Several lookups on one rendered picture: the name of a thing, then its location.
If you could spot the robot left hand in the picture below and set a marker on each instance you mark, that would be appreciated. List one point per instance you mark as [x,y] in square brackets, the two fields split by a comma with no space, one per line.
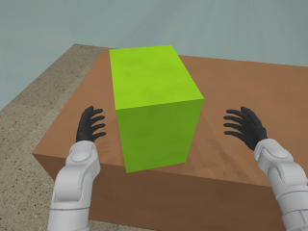
[85,129]

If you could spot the robot left forearm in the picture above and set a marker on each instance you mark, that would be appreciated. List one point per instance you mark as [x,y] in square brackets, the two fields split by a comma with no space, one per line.
[70,204]

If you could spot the robot right forearm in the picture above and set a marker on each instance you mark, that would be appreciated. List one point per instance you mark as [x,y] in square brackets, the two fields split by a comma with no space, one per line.
[288,182]

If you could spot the robot right hand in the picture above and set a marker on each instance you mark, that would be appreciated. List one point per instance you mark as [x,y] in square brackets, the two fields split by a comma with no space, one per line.
[252,130]

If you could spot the pedestal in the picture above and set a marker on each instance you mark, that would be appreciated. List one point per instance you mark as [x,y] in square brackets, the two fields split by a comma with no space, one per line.
[220,186]

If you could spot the carton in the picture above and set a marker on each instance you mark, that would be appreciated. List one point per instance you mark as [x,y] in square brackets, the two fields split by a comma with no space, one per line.
[157,106]

